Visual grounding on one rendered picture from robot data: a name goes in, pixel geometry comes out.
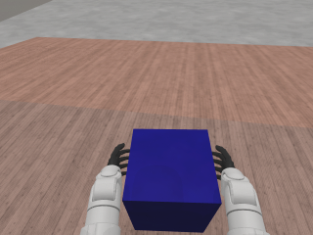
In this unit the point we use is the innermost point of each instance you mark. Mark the left robot forearm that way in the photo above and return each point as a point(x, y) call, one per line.
point(103, 209)

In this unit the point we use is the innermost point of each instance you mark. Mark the carton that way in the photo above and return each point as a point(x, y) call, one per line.
point(171, 183)

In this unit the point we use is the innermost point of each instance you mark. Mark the right robot hand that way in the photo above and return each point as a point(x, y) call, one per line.
point(225, 160)

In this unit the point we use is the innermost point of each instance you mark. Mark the left robot hand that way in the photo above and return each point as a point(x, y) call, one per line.
point(116, 158)

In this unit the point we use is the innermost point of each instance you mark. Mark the right robot forearm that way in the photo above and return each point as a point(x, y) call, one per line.
point(242, 207)

